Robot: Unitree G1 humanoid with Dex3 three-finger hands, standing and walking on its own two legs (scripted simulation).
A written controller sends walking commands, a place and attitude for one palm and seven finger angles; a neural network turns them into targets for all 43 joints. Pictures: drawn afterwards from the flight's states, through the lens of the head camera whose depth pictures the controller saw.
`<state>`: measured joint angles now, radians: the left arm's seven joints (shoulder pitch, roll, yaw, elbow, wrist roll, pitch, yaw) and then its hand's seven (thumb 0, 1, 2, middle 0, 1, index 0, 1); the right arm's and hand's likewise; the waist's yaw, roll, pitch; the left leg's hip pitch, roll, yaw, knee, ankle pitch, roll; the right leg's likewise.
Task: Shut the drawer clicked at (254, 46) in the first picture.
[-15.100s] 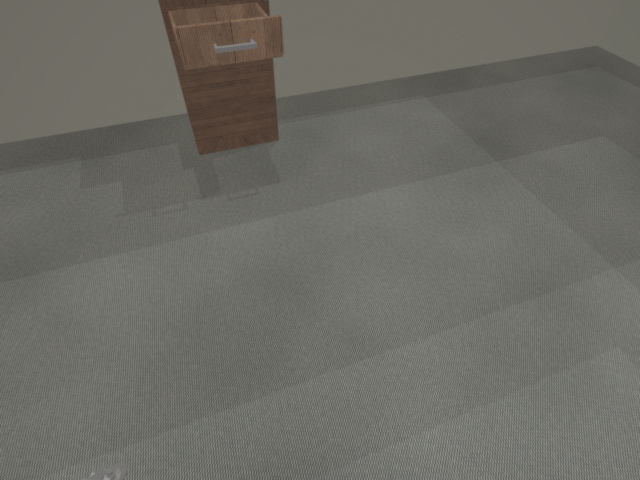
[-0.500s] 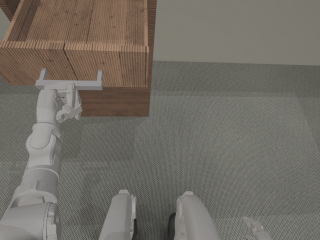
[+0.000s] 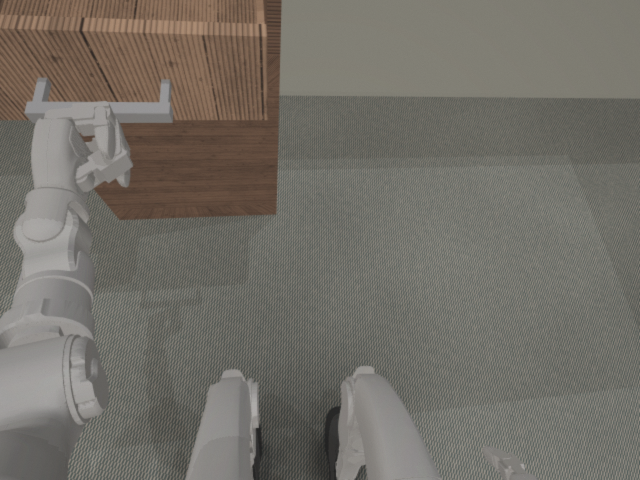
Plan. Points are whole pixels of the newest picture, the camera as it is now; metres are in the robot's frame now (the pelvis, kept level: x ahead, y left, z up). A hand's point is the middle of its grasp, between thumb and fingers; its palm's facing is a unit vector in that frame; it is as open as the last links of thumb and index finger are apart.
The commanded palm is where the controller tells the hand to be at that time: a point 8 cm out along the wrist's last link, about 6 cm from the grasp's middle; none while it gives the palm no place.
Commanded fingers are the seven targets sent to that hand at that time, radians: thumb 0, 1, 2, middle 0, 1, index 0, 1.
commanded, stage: push the drawer shut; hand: left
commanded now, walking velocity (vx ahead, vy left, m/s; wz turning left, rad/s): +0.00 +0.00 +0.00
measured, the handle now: (104, 100) +0.56 +0.25 +0.04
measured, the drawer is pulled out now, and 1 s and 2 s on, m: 0.13 0.03 0.00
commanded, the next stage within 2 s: pull the fist back off the drawer in 1.28 s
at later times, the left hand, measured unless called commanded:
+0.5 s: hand (128, 109) +0.55 +0.22 +0.03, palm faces +0.06 -1.00 -0.04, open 3.2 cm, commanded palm +0.56 +0.23 +0.04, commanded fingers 0.00 0.90 0.90 -1.40 -1.60 -1.40 -1.60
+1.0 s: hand (134, 77) +0.59 +0.22 +0.04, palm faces +0.08 -1.00 -0.05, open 3.4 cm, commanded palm +0.62 +0.22 +0.04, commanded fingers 0.00 0.90 0.90 -1.40 -1.60 -1.40 -1.60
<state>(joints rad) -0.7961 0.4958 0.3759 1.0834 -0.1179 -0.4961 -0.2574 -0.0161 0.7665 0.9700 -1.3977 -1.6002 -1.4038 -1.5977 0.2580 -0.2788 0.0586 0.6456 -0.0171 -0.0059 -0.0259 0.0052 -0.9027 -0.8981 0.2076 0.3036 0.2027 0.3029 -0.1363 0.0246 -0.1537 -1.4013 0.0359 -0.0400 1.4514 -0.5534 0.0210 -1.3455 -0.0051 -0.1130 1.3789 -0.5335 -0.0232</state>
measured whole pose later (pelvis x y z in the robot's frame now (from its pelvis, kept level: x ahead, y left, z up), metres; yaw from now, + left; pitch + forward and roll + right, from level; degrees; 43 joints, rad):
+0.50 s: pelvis +0.00 +0.00 -0.01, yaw -1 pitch +32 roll -6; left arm -1.01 0.63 0.43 1.20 -0.04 -0.42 -0.23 0.03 0.79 0.98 -1.40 -1.60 -1.40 -1.60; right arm 0.31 -0.28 0.08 0.64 -0.04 0.03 0.00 0.00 -0.90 -0.90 0.21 0.30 0.20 0.30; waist -0.21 0.04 -0.14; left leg -1.49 0.05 -0.05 1.48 -0.56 0.02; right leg -1.42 0.01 -0.12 1.38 -0.52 -0.02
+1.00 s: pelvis +0.00 +0.00 -0.02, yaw -3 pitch +35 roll -8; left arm -1.22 0.77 0.43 1.29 0.04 -0.34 -0.20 0.06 0.81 0.99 -1.40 -1.60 -1.40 -1.60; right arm 0.33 -0.27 0.12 0.64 -0.06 0.03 0.00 0.00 -0.90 -0.90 0.21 0.30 0.20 0.30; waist -0.28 0.04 -0.12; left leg -1.58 0.05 -0.08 1.52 -0.55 0.02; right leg -1.50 0.02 -0.14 1.40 -0.51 -0.02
